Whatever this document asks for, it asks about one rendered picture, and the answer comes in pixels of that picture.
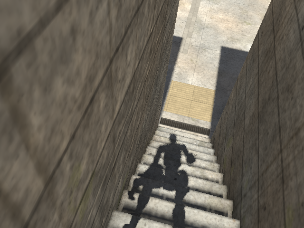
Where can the stairs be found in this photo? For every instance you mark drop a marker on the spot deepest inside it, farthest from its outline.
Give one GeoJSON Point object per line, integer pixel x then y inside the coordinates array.
{"type": "Point", "coordinates": [177, 184]}

